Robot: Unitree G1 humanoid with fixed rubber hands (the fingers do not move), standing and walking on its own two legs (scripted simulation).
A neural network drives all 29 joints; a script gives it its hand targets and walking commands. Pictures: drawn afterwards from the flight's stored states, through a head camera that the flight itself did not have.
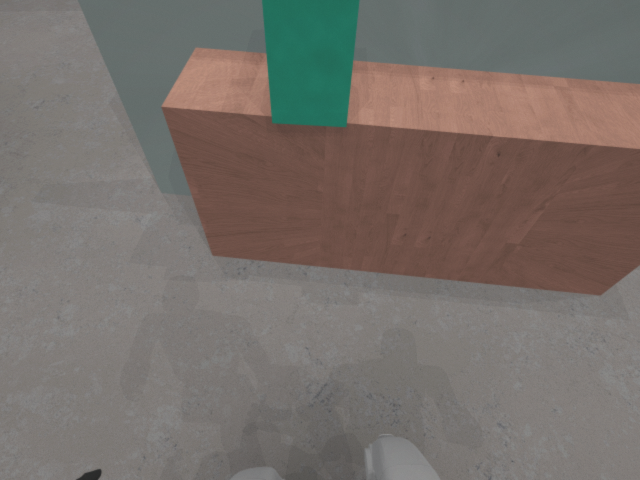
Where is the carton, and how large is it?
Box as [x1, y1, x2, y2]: [262, 0, 358, 126]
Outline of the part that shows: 262,0 272,122 345,126 358,0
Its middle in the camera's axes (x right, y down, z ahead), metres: -0.02 -0.43 +0.86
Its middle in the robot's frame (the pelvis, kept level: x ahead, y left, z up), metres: +0.95 +0.04 +0.03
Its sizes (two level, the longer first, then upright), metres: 0.201 0.176 0.278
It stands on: a pedestal, 0.65 m high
